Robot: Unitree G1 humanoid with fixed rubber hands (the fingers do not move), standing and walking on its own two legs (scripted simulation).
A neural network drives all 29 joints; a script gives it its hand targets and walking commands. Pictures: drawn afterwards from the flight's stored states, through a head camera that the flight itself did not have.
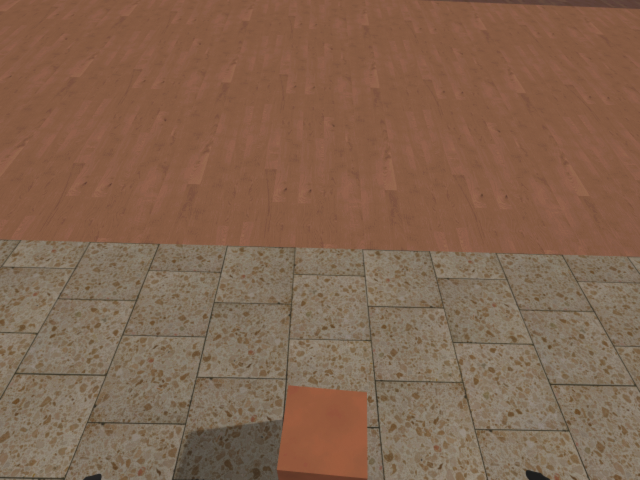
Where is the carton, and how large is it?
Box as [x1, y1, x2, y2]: [277, 385, 367, 479]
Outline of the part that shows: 288,385 277,464 278,478 366,479 366,392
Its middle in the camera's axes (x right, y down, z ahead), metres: +0.01 +0.54 +1.04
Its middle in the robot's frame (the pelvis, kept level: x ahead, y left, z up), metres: +0.37 -0.03 -0.66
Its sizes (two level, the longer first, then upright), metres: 0.210 0.200 0.250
